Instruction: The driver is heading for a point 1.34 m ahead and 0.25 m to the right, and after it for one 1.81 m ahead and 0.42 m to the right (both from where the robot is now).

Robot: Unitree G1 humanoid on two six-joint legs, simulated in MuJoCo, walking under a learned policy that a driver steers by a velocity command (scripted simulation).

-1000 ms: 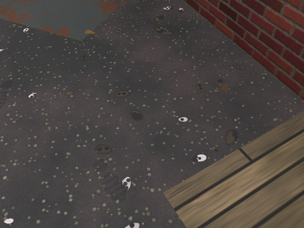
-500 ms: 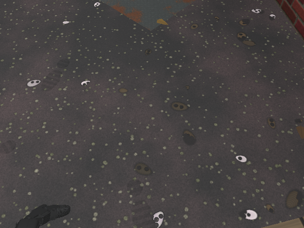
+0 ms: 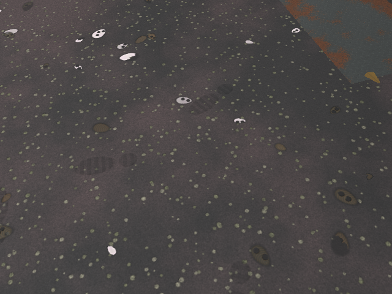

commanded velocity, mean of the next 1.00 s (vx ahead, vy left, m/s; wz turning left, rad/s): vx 0.00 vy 0.00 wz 0.13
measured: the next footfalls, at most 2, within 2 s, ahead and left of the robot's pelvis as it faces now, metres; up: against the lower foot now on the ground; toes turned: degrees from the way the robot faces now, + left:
left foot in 0.18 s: +0.02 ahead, +0.14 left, +0.00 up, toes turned +3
right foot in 0.46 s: +0.05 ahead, -0.11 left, +0.00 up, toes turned +5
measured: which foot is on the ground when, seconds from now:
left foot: up 0.00-0.16, down 0.18-1.00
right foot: down 0.00-0.20, up 0.22-0.44, down 0.46-1.00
